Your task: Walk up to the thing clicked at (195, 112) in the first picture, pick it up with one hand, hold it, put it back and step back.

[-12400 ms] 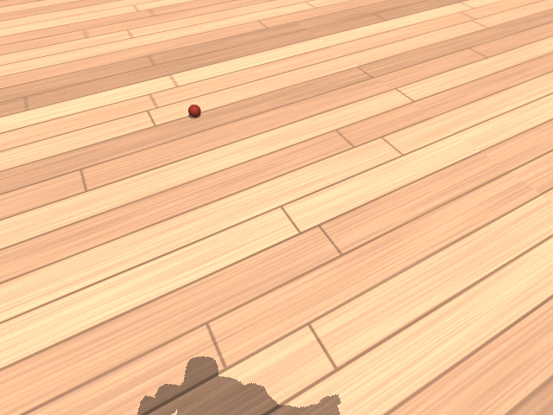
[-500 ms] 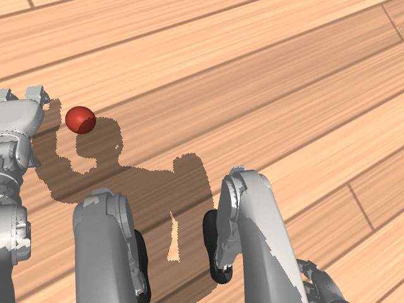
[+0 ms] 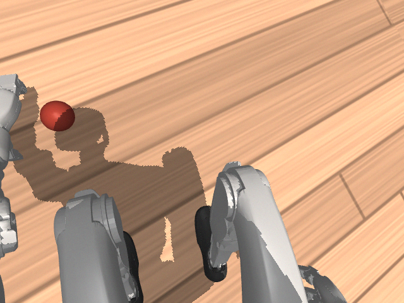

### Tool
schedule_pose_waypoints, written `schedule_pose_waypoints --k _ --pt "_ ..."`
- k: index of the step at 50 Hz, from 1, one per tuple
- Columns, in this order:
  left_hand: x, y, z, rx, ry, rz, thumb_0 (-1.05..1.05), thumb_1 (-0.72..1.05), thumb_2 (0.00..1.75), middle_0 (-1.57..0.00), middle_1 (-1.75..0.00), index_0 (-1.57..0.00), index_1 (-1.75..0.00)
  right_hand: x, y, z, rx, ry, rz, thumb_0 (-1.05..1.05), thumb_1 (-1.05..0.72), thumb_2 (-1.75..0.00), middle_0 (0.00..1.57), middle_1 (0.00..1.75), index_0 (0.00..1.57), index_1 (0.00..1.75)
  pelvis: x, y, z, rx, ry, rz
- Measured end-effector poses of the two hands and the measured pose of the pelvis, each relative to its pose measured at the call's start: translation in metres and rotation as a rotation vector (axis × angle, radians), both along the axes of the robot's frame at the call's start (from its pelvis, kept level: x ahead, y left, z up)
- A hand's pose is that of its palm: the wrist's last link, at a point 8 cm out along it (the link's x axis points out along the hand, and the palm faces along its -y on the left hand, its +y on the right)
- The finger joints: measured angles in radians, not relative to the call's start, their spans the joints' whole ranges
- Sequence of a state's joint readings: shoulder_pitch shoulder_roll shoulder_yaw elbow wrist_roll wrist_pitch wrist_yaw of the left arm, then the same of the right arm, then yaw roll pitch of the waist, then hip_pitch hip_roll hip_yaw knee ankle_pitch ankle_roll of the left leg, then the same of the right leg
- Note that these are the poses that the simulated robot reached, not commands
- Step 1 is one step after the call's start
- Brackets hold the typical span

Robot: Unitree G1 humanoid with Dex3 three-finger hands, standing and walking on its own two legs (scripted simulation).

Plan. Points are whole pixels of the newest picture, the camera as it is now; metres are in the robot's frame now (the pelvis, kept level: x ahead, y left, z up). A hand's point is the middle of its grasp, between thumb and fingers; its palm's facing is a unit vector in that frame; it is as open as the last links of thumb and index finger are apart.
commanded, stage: rise first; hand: left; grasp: from above
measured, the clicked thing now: (57, 116) +0.52 +0.25 -0.31
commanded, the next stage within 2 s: approach in 1.92 s
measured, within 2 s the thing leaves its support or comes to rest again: neither
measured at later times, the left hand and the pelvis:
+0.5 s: hand (10, 124) +0.47 +0.30 -0.19, palm faces -0.45 -0.06 -0.89, open 14.0 cm; pelvis +0.00 +0.00 -0.01, yaw -1 degrees
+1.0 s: hand (11, 119) +0.48 +0.30 -0.20, palm faces -0.44 -0.05 -0.90, open 13.7 cm; pelvis -0.01 +0.00 -0.02, yaw -2 degrees
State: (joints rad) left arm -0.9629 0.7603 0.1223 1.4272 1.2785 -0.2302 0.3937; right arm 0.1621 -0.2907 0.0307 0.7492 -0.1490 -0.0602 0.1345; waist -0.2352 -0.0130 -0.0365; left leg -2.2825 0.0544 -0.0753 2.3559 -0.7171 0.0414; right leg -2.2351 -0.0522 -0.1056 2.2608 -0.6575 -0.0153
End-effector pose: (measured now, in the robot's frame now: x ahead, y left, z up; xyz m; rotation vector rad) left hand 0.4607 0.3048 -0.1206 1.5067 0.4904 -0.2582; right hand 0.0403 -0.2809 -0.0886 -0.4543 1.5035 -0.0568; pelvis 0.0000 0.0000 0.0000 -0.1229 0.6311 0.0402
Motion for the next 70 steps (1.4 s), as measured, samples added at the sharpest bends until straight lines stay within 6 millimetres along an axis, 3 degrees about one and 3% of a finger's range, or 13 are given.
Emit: schedule_pose_waypoints --k 15,35,54,70 --pt "0.007 0.000 -0.007 0.006 -0.003 -0.008 0.00 -0.52 0.99 -0.08 -1.04 -0.09 -1.03 -0.003 0.006 -0.003 0.013 -0.003 -0.002 0.00 -0.91 -0.90 0.20 0.30 0.21 0.30 -0.001 0.002 -0.004 -0.008 -0.008 -0.001" --pt "0.015 -0.007 -0.013 -0.003 -0.011 -0.020 0.00 -0.52 1.00 -0.11 -1.03 -0.10 -1.03 -0.024 0.005 -0.006 0.007 0.005 -0.015 0.00 -0.91 -0.90 0.20 0.30 0.21 0.30 -0.007 0.001 -0.017 -0.016 -0.040 -0.010" --pt "0.020 0.000 -0.019 0.009 -0.009 -0.005 0.00 -0.45 0.94 -0.18 -0.95 -0.17 -0.96 -0.023 0.010 -0.010 0.018 0.006 -0.010 0.00 -0.91 -0.90 0.20 0.30 0.21 0.30 -0.006 0.002 -0.022 -0.025 -0.039 -0.011" --pt "0.018 -0.003 -0.002 0.007 -0.016 -0.026 0.00 -0.39 0.89 -0.25 -0.86 -0.24 -0.88 -0.020 0.009 -0.002 0.013 -0.024 -0.013 0.00 -0.91 -0.90 0.20 0.30 0.21 0.30 -0.008 0.003 -0.015 -0.026 -0.042 -0.006"
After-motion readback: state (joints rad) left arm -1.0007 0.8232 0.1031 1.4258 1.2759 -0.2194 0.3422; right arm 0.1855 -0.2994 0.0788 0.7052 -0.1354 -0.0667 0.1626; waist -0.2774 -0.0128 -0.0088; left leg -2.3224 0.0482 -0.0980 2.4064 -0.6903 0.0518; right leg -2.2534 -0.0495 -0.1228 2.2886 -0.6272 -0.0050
